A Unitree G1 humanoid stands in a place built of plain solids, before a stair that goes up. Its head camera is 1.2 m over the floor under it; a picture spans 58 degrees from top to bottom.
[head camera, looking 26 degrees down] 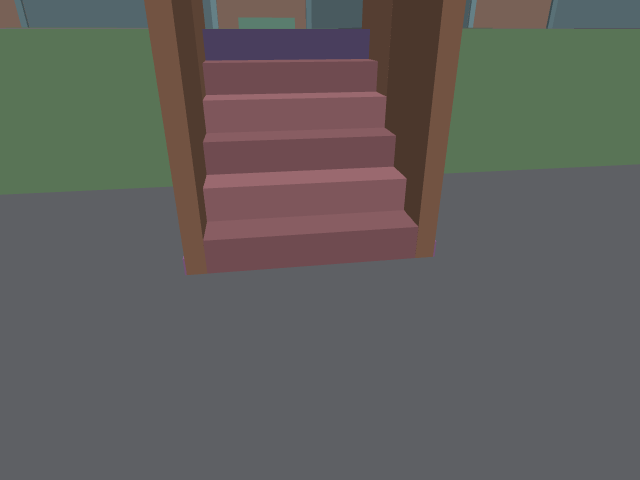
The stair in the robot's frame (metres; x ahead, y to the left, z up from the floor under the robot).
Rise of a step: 0.20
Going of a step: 0.25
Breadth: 1.20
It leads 9 degrees to the left of straight ahead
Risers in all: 6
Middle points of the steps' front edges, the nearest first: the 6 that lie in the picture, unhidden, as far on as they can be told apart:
2.13 0.03 0.20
2.38 0.07 0.40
2.63 0.11 0.60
2.89 0.15 0.80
3.14 0.18 1.00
3.39 0.22 1.20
